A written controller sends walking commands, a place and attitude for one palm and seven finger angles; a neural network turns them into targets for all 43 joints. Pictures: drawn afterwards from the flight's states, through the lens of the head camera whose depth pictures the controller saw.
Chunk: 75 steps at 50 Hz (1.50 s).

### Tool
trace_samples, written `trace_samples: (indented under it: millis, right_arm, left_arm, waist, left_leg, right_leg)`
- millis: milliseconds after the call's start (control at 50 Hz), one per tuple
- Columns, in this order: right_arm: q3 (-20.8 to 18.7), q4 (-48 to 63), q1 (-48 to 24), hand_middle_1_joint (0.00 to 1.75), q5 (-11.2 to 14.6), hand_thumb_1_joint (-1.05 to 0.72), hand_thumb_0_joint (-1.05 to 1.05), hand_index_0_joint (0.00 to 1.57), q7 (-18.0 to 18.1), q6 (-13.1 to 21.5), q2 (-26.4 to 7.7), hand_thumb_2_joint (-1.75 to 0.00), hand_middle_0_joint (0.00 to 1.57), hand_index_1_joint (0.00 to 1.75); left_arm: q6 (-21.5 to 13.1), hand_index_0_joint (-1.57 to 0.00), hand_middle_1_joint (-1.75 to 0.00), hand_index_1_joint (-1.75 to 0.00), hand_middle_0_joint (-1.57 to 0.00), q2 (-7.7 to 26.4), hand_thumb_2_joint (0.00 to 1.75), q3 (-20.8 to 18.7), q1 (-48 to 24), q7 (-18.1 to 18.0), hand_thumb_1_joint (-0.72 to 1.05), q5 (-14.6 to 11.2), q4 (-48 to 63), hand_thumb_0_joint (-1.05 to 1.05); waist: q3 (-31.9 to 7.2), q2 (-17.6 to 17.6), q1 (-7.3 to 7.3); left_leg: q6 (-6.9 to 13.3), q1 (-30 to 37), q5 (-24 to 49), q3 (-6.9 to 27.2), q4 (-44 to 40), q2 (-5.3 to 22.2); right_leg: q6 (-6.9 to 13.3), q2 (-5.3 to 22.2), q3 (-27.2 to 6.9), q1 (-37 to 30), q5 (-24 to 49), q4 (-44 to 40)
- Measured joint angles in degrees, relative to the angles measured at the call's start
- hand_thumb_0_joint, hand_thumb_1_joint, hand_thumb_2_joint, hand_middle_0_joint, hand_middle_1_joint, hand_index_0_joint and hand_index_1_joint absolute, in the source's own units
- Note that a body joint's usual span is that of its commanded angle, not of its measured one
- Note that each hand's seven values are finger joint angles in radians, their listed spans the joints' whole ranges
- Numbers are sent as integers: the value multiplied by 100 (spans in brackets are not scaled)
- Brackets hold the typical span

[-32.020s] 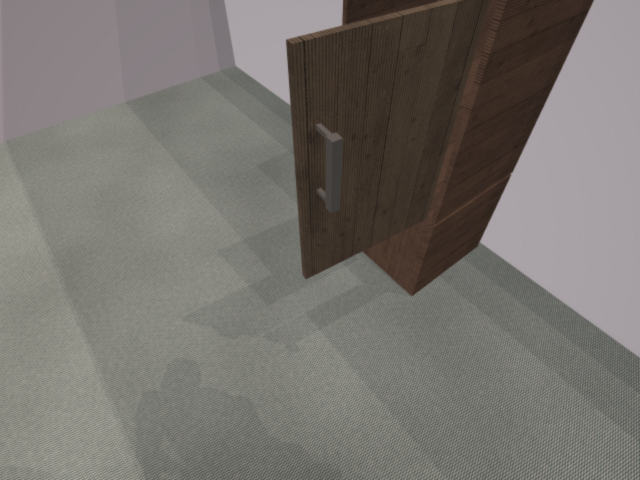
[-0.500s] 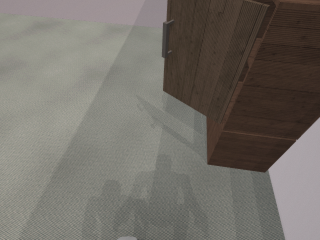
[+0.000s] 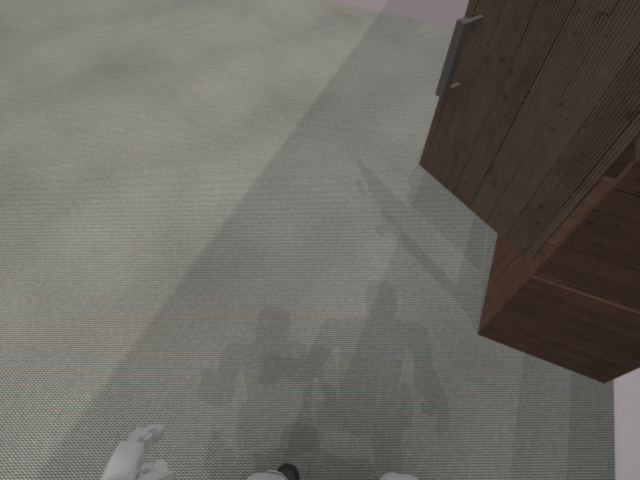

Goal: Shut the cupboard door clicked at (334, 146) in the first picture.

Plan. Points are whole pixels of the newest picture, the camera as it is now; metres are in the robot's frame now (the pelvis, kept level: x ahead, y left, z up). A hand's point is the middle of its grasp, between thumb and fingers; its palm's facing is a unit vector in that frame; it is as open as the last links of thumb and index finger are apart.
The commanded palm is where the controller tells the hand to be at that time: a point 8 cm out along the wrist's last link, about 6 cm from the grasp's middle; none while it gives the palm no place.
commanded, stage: walk to a spot facing it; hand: left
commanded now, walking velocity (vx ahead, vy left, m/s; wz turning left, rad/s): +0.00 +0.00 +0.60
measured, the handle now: (459, 57) +0.92 -0.29 +0.02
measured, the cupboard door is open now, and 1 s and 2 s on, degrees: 57 57 57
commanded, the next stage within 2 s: turn to face it in 1.38 s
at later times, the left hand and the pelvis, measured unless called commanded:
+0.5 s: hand out of the picture -0.03 +0.21 -0.19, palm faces +0.37 -0.90 -0.24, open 7.4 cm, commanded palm none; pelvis +0.03 +0.00 -0.02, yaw +20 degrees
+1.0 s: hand (159, 449) +0.18 +0.23 -0.15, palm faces +0.57 -0.78 -0.24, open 7.4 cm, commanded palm none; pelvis +0.21 +0.02 +0.00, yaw +36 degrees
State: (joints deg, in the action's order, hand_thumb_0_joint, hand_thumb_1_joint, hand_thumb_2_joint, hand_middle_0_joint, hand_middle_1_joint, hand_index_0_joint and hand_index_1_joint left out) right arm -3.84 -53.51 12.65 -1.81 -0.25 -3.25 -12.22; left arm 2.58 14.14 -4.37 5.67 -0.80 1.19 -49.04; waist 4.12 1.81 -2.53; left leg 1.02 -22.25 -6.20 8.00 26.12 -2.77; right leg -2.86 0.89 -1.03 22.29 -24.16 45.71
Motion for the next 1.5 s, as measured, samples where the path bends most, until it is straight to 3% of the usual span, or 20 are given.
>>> trace_samples:
  millis: [80,120,180,220,320,420,460,500,580,700,820,900,940,1000,1160,1260,1320,1360,1420,1500]
  right_arm:
    - [-142,84,-1,30,63,-90,0,20,-8,-88,-107,-90,20,30]
    - [-230,83,-68,30,50,-91,0,20,-21,-132,-240,-90,20,30]
    - [-277,125,-71,30,31,-91,0,20,-75,-156,-349,-90,20,30]
    - [-256,156,-80,30,52,-91,0,20,-109,-146,-347,-90,20,30]
    - [-108,140,-164,30,89,-91,0,20,-143,-153,-247,-90,20,30]
    - [30,186,-307,30,83,-91,0,20,-194,-33,-149,-90,20,30]
    - [68,241,-382,30,47,-91,0,20,-191,119,-92,-90,20,30]
    - [112,302,-358,30,42,-91,0,20,-151,258,-45,-90,20,30]
    - [171,307,-38,30,32,-91,0,20,-25,388,19,-90,20,30]
    - [201,-35,429,30,48,-90,0,20,-14,397,72,-90,20,30]
    - [127,-276,712,30,39,-90,0,20,-32,359,54,-90,20,30]
    - [15,-417,718,30,101,-90,0,20,-26,252,-63,-90,20,30]
    - [-31,-436,597,30,69,-91,0,20,-46,205,-111,-90,20,30]
    - [-75,-364,409,30,44,-91,0,20,-106,191,-132,-90,20,30]
    - [-54,-132,-127,30,38,-91,0,19,-225,153,-46,-90,20,30]
    - [39,56,-638,30,30,-91,0,19,-302,177,-20,-90,19,30]
    - [85,260,-836,30,14,-91,0,19,-313,293,-20,-90,20,30]
    - [91,417,-868,30,-6,-91,0,20,-275,442,-81,-90,20,30]
    - [149,441,-780,30,54,-91,0,20,-136,529,-84,-90,20,30]
    - [201,281,-452,30,59,-91,0,20,-1,514,-36,-90,20,30]
  left_arm:
    - [-117,-20,-30,-30,-20,-17,90,61,197,-1,91,22,118,0]
    - [-78,-20,-30,-30,-20,-137,90,118,284,-39,91,44,26,0]
    - [-37,-20,-30,-30,-20,-259,90,159,498,-52,91,37,-97,0]
    - [-63,-20,-30,-30,-20,-287,90,168,595,-55,90,33,-156,0]
    - [-172,-20,-30,-30,-20,-279,90,163,716,-39,90,38,-152,0]
    - [-225,-20,-30,-30,-21,-112,90,78,961,57,90,30,-221,0]
    - [-142,-20,-30,-30,-21,13,90,7,1050,92,90,0,-332,0]
    - [7,-20,-30,-30,-20,92,90,-13,1073,98,90,21,-463,0]
    - [37,-20,-30,-30,-20,141,90,-50,895,179,91,30,-488,1]
    - [-110,-20,-30,-30,-20,71,90,-17,493,296,91,15,-184,1]
    - [-238,-20,-30,-30,-20,-47,90,35,275,359,91,1,-26,1]
    - [-486,-20,-30,-30,-20,-218,90,114,244,281,91,41,38,0]
    - [-498,-20,-30,-30,-20,-330,90,134,355,215,91,46,5,0]
    - [-488,-20,-30,-30,-20,-439,90,131,621,143,91,42,-177,0]
    - [-612,-20,-30,-30,-20,-478,90,103,1236,62,92,42,-638,0]
    - [-599,-20,-30,-30,-20,-428,90,111,1545,77,91,54,-827,0]
    - [-534,-20,-30,-30,-20,-360,90,95,1765,109,91,38,-934,0]
    - [-399,-20,-30,-30,-20,-334,90,83,1815,167,91,-8,-998,0]
    - [-182,-20,-30,-30,-20,-180,90,50,1430,151,91,-41,-898,1]
    - [-228,-20,-30,-30,-20,-75,90,-52,764,126,91,6,-492,1]
  waist:
    - [-145,-91,90]
    - [-71,36,85]
    - [-44,79,47]
    - [13,18,8]
    - [220,-208,88]
    - [223,-419,275]
    - [220,-577,327]
    - [178,-566,334]
    - [77,-417,242]
    - [-17,-295,210]
    - [-86,-159,69]
    - [-33,60,58]
    - [-16,76,82]
    - [-80,24,58]
    - [-42,-160,177]
    - [195,-238,401]
    - [262,-363,462]
    - [243,-312,377]
    - [296,-319,376]
    - [258,-302,356]
  left_leg:
    - [-202,-396,-632,134,668,-246]
    - [-272,-794,-1553,-12,2027,-270]
    - [-367,-1128,-1644,-402,3642,-120]
    - [-444,-1081,-1595,-595,3927,50]
    - [-473,-394,-1805,-948,2643,367]
    - [-216,433,-1548,-1285,968,357]
    - [12,435,-1192,-1301,1015,231]
    - [97,525,-1391,-1246,1069,237]
    - [61,961,-1266,-937,482,230]
    - [32,1596,-1094,-570,-308,189]
    - [-155,1912,-1584,-356,-154,228]
    - [31,942,-2384,-239,2446,195]
    - [70,240,-2015,-449,3791,188]
    - [-21,-541,-1266,-755,4523,378]
    - [-187,-1280,-681,-1117,3207,748]
    - [-6,-1042,-805,-1420,1848,706]
    - [202,-601,-911,-1624,1208,450]
    - [483,-536,-460,-1592,1287,333]
    - [586,-341,-924,-1466,1441,167]
    - [529,228,-744,-1208,676,-12]
  right_leg:
    - [182,5,10,-672,655,-1601]
    - [248,36,176,-710,679,-1442]
    - [252,167,408,-932,550,-1576]
    - [248,271,559,-1049,539,-1668]
    - [182,552,1007,-1231,374,-1602]
    - [-7,841,1430,-1222,-90,-1043]
    - [-25,967,1189,-845,-500,-41]
    - [6,782,794,-312,-759,1142]
    - [-13,599,466,462,-78,1868]
    - [-127,612,235,956,843,797]
    - [-124,374,383,488,1240,-806]
    - [348,321,727,104,1034,-842]
    - [371,381,897,-163,880,-1003]
    - [345,421,1159,-659,951,-1589]
    - [245,419,1964,-1751,754,-2492]
    - [3,511,2340,-2228,284,-2356]
    - [-184,835,2434,-2291,-232,-1630]
    - [-146,1057,2038,-1742,-557,24]
    - [-38,799,886,-496,-511,2405]
    - [-55,718,385,602,263,2668]
